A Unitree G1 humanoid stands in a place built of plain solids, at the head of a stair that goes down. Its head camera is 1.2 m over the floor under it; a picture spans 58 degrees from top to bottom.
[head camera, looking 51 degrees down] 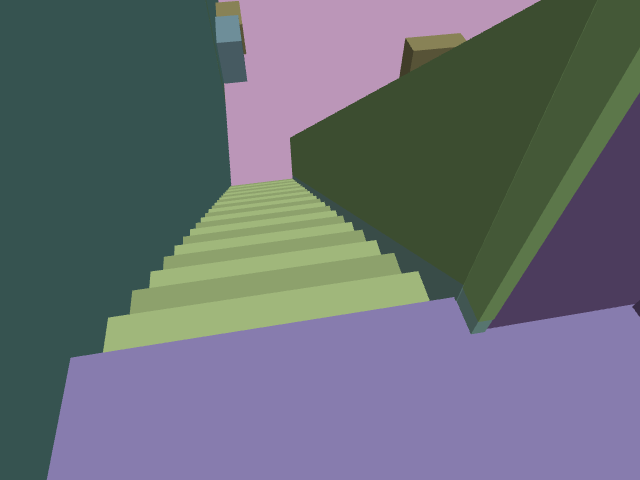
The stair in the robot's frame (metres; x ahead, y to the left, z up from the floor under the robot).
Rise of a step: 0.20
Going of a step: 0.25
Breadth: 1.18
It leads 10 degrees to the left of straight ahead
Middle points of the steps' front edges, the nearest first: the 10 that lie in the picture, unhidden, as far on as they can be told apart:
0.63 0.15 0.00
0.88 0.19 -0.20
1.12 0.24 -0.40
1.36 0.28 -0.61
1.61 0.32 -0.81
1.85 0.37 -1.01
2.09 0.41 -1.21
2.34 0.45 -1.42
2.58 0.49 -1.62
2.82 0.54 -1.82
